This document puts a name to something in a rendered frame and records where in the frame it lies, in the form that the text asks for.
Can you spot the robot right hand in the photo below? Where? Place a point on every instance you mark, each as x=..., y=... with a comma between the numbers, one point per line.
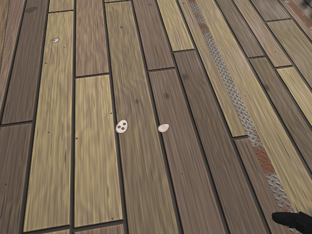
x=300, y=221

